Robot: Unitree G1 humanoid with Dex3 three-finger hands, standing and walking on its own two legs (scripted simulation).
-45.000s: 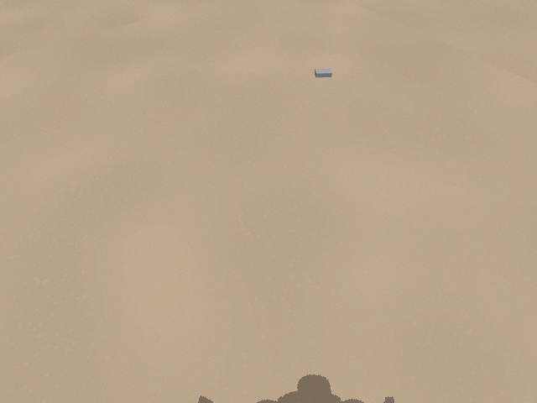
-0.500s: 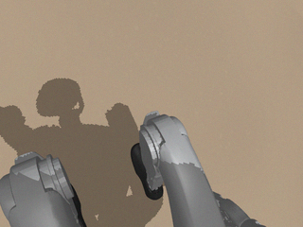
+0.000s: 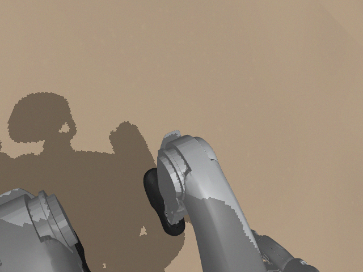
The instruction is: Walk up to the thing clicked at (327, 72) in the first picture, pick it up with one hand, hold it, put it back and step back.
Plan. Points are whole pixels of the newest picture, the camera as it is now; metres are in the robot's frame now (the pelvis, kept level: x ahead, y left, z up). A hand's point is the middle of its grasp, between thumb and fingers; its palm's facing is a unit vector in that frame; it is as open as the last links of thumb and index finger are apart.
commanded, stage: rest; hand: left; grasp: from above
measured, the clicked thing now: out of the picture +0.46 +0.35 -0.28
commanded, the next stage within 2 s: open in 0.38 s
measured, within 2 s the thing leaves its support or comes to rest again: neither
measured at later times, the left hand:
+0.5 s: hand out of the picture +0.45 +0.35 -0.25, palm faces -0.38 -0.23 -0.90, open 9.4 cm
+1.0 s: hand out of the picture +0.46 +0.35 -0.25, palm faces -0.38 -0.22 -0.90, open 11.7 cm
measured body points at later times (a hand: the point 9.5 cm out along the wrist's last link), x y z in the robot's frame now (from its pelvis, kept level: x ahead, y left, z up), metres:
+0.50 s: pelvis -0.01 +0.00 +0.00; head +0.28 +0.13 +0.32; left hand +0.47 +0.35 -0.20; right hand +0.03 -0.25 -0.04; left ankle +0.06 +0.13 -0.27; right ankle +0.12 -0.13 -0.27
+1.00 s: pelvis -0.01 +0.01 +0.00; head +0.29 +0.13 +0.32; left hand +0.47 +0.36 -0.20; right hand +0.02 -0.25 -0.03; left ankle +0.06 +0.13 -0.27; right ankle +0.12 -0.13 -0.27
